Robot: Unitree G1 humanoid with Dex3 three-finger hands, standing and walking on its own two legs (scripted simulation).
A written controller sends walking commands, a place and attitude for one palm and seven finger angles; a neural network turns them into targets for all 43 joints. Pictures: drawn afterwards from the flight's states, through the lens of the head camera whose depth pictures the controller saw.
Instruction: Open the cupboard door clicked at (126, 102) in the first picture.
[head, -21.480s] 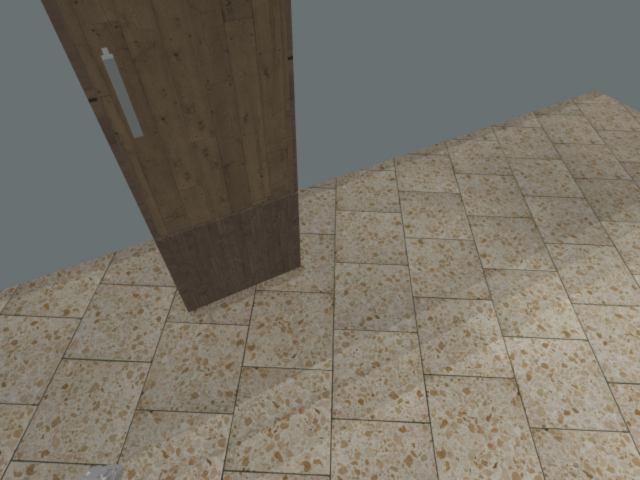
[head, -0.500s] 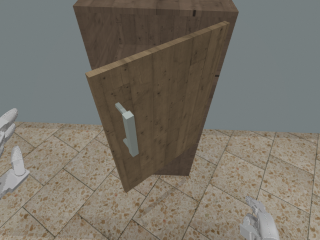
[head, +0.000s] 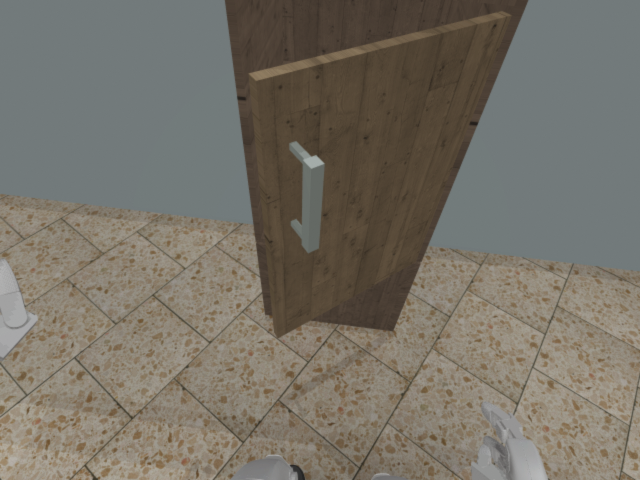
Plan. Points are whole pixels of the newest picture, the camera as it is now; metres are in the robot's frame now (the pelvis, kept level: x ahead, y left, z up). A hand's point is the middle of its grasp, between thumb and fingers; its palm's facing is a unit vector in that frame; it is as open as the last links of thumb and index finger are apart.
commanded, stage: step back with the hand held close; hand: left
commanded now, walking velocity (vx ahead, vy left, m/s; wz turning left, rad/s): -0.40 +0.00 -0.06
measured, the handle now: (304, 200) +0.45 +0.05 +0.10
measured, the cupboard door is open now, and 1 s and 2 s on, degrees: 40 40 40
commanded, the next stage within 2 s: stop stepping back and stand still in 0.22 s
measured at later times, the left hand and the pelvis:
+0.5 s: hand out of the picture +0.11 +0.29 +0.20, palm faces +0.40 -0.83 -0.38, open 7.4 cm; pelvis -0.10 +0.03 +0.03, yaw -2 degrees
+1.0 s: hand out of the picture +0.10 +0.24 +0.18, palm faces +0.32 -0.85 -0.43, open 7.4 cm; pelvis -0.14 +0.01 +0.01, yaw -8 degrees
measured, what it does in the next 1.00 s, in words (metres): walks backwards: left foot, then right foot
